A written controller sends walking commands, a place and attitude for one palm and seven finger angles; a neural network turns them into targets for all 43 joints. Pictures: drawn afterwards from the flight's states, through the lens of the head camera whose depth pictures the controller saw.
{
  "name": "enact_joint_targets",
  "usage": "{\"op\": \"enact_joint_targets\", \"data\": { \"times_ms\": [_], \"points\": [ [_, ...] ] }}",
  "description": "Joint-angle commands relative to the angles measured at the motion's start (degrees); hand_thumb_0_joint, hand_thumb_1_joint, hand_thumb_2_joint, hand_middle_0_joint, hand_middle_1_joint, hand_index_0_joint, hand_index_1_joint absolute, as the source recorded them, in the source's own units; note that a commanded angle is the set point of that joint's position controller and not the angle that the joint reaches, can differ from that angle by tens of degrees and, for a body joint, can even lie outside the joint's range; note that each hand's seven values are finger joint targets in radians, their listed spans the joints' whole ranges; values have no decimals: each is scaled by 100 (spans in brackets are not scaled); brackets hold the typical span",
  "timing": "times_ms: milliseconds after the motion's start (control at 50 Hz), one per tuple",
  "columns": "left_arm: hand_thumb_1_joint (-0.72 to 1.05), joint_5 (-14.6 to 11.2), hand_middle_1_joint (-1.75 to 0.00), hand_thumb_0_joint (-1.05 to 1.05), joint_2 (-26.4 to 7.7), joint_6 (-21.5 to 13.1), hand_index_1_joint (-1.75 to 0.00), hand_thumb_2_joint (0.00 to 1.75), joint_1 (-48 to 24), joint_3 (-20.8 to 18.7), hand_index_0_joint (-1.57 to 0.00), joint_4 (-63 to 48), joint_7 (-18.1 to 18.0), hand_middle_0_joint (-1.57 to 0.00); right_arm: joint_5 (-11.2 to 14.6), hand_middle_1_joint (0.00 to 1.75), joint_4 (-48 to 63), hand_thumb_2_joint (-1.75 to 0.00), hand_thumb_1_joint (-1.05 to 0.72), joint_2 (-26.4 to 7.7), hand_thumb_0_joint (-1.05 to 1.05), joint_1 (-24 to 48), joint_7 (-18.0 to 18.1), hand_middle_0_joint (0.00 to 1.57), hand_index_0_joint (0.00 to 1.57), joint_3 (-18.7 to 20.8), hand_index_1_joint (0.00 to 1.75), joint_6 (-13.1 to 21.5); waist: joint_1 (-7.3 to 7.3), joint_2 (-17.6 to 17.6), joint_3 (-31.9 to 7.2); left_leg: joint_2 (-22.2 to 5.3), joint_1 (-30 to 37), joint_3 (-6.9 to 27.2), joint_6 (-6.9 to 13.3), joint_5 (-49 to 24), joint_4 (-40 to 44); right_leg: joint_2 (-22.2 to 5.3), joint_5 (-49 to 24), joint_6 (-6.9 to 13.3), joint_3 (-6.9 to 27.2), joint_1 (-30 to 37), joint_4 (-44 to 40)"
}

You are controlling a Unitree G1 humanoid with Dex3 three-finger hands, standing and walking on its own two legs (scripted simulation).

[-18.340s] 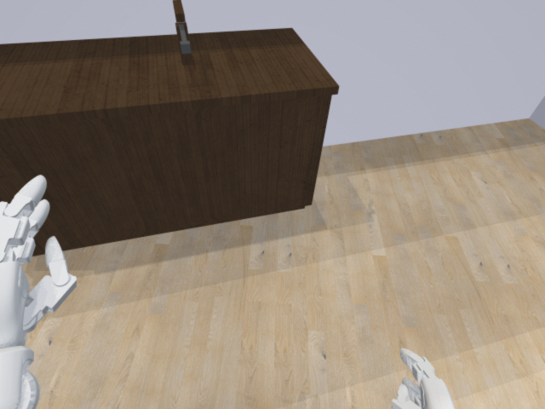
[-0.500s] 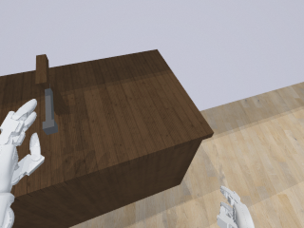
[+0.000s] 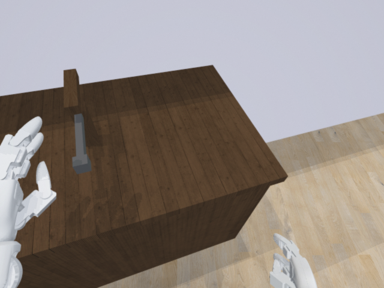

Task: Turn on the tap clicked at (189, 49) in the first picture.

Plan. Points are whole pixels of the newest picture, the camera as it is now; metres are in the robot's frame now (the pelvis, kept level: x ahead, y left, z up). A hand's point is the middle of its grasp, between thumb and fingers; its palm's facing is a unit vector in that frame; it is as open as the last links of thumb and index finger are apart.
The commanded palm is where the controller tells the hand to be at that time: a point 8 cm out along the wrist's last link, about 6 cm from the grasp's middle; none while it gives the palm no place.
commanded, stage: come to a stop and stand still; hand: left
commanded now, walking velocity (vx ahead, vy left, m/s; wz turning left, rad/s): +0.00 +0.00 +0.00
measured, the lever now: (82, 164) +0.32 +0.26 +0.06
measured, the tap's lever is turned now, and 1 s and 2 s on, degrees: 0 0 0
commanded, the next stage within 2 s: look again from close up in 0.52 s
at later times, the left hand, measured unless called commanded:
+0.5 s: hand (43, 186) +0.22 +0.25 +0.16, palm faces +0.38 -0.85 -0.36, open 7.4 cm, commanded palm +0.16 +0.27 +0.18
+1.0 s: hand (43, 191) +0.21 +0.24 +0.16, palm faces +0.38 -0.85 -0.36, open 7.4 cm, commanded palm +0.15 +0.27 +0.18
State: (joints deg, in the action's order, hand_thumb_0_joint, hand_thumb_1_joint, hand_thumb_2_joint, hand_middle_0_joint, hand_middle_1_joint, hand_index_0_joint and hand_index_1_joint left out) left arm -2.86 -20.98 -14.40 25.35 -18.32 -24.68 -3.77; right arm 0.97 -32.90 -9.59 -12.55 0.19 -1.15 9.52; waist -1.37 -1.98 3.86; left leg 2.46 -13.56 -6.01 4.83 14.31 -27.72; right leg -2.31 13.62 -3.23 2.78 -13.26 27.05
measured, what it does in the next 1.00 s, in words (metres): stands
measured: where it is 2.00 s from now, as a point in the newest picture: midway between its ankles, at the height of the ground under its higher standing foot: outside the picture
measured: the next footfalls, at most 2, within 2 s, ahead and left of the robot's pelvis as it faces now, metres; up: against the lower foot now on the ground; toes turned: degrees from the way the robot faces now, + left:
none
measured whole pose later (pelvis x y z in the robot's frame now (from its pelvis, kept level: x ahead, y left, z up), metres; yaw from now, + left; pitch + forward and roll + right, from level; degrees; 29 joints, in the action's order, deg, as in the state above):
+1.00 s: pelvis +0.00 -0.01 +0.01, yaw +1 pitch +0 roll -2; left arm -3.1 -21.2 -13.4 24.6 -20.5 -27.3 -5.6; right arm 0.6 -33.6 -10.5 -11.0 1.5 -0.9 7.2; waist -1.4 -1.5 3.8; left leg 0.8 -13.3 -4.1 3.7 12.7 -25.8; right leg -0.7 10.1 -2.4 0.8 -10.5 20.6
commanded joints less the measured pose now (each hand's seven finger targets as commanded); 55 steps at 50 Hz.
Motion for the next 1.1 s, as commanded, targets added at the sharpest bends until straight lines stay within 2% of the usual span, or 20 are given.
{"op": "enact_joint_targets", "data": {
  "times_ms": [0,60,160,240,260,280,320,340,360,440,560,640,660,740,760,840,860,940,960,1080],
  "points": [
    [90,-75,-30,0,-1351,-495,-30,90,-1151,-1242,-20,-1515,-284,-20,6,30,907,-90,-90,-845,0,537,162,20,20,322,30,343,-50,761,-1070,-894,200,864,-392,-927,810,-19,-942,366,-185,562,-13],
    [90,-42,-30,0,-1049,-502,-30,90,-1233,-916,-20,-1532,-273,-20,-18,30,784,-90,-90,-847,0,546,142,20,20,310,30,406,-24,1100,-1153,-913,495,827,-454,-1447,664,-38,-1019,398,-183,478,-76],
    [90,13,-30,0,-626,-364,-30,90,-752,-510,-20,-1183,-253,-20,-22,30,701,-90,-90,-887,0,471,44,20,20,331,30,349,-1,643,-1142,-859,566,766,-550,-1786,557,12,-1347,384,-150,489,-299],
    [90,36,-30,0,-947,-304,-30,90,-606,-858,-20,-1194,-296,-20,12,30,764,-90,-90,-876,0,609,79,20,20,346,30,211,-5,532,-972,-808,370,773,-603,-1512,688,35,-1362,375,-150,530,-401],
    [90,-3,-30,0,-815,-298,-30,90,-545,-752,-20,-1045,-262,-20,-25,30,787,-90,-90,-872,0,594,90,20,20,313,30,145,-3,481,-939,-786,225,759,-564,-1301,736,29,-1290,362,-175,574,-465],
    [90,-15,-30,0,-935,-309,-30,90,-578,-866,-20,-1192,-261,-20,-5,30,847,-90,-90,-864,0,602,107,20,20,339,30,130,-4,440,-975,-764,203,776,-554,-1218,726,21,-1342,369,-138,660,-483],
    [90,-29,-30,0,-1005,-329,-30,90,-577,-952,-20,-1338,-258,-20,-9,30,891,-90,-90,-866,0,605,133,20,20,346,30,99,-3,458,-1018,-734,219,762,-507,-1097,713,3,-1394,385,-77,707,-514],
    [90,-26,-30,0,-1204,-334,-30,90,-590,-1141,-20,-1516,-290,-20,4,30,900,-90,-90,-848,0,713,160,20,20,325,30,89,-7,588,-1072,-712,299,747,-530,-1217,712,12,-1459,383,-113,718,-520],
    [90,-65,-30,0,-1015,-343,-30,90,-530,-968,-20,-1460,-258,-20,-29,30,924,-90,-90,-845,0,682,167,20,20,301,30,69,-7,569,-1089,-688,255,719,-487,-1124,722,17,-1420,373,-142,745,-556],
    [90,-53,-30,0,-1085,-340,-30,90,-484,-1001,-20,-1774,-287,-20,-2,30,934,-90,-90,-865,0,717,188,20,20,331,30,122,-8,802,-1239,-685,463,700,-479,-1302,633,-1,-1609,388,-96,775,-544],
    [90,-48,-30,0,-813,-252,-30,90,-311,-753,-20,-1301,-278,-20,-26,30,825,-90,-90,-921,0,595,193,20,20,350,30,91,4,574,-1091,-678,436,683,-458,-1178,676,14,-1539,363,-97,643,-671],
    [90,-19,-30,0,-934,-200,-30,90,-430,-850,-20,-1166,-297,-20,20,30,819,-90,-90,-914,0,662,211,20,20,365,30,65,3,419,-907,-700,323,729,-456,-804,789,14,-1270,353,-75,581,-737],
    [90,-30,-30,0,-774,-211,-30,90,-516,-668,-20,-1141,-263,-20,-7,30,817,-90,-90,-927,0,625,205,20,20,346,30,41,17,421,-867,-671,242,733,-446,-712,852,46,-1173,349,-111,580,-747],
    [90,4,-30,0,-1000,-237,-30,90,-693,-833,-20,-1425,-291,-20,26,30,858,-90,-90,-902,0,726,220,20,20,350,30,81,3,619,-823,-701,180,760,-422,-254,963,59,-907,347,-94,585,-724],
    [90,-9,-30,0,-904,-249,-30,90,-674,-745,-20,-1363,-280,-20,-13,30,841,-90,-90,-912,0,683,216,20,20,329,30,61,-1,636,-829,-680,59,766,-396,-176,996,76,-870,338,-134,666,-733],
    [90,-10,-30,0,-1074,-251,-30,90,-452,-948,-20,-1501,-302,-20,16,30,869,-90,-90,-894,0,699,201,20,20,353,30,99,-15,621,-963,-692,206,779,-409,-336,912,48,-1001,357,-90,682,-703],
    [90,-24,-30,0,-899,-255,-30,90,-452,-801,-20,-1427,-280,-20,-18,30,850,-90,-90,-903,0,636,193,20,20,334,30,72,-5,542,-939,-674,114,777,-412,-332,940,69,-972,348,-144,719,-711],
    [90,-26,-30,0,-991,-231,-30,90,-320,-928,-20,-1425,-283,-20,19,30,840,-90,-90,-900,0,656,190,20,20,367,30,85,3,583,-1005,-697,266,751,-436,-590,858,44,-1159,359,-91,675,-702],
    [90,-56,-30,0,-861,-222,-30,90,-353,-803,-20,-1291,-260,-20,-2,30,827,-90,-90,-894,0,599,185,20,20,336,30,62,8,477,-941,-709,209,793,-459,-611,938,92,-1087,332,-163,655,-710],
    [90,-75,-30,0,-902,-177,-30,90,-700,-783,-20,-1423,-224,-20,44,30,902,-90,-90,-869,0,597,161,20,20,408,30,43,13,742,-872,-1106,319,987,-539,-868,1102,187,-748,276,-288,463,-344]
  ]
}}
